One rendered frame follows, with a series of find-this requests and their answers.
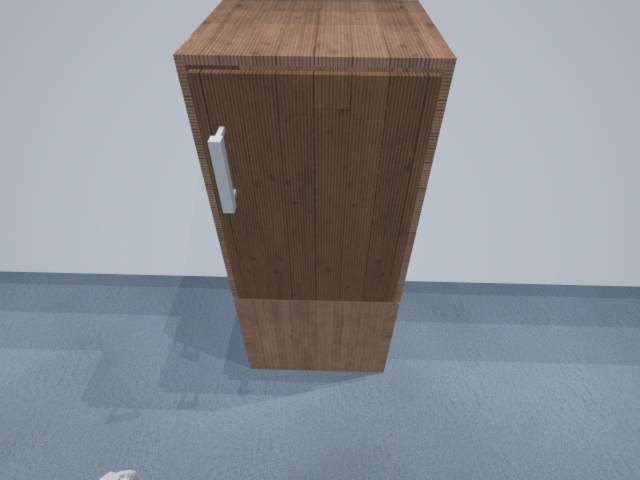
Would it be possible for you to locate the cupboard door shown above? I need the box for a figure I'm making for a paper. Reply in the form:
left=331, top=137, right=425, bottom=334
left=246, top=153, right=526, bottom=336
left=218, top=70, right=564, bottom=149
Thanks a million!
left=186, top=69, right=442, bottom=302

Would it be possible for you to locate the handle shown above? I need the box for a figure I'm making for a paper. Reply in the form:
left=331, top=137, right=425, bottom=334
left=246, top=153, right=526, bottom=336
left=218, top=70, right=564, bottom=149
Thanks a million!
left=207, top=126, right=237, bottom=213

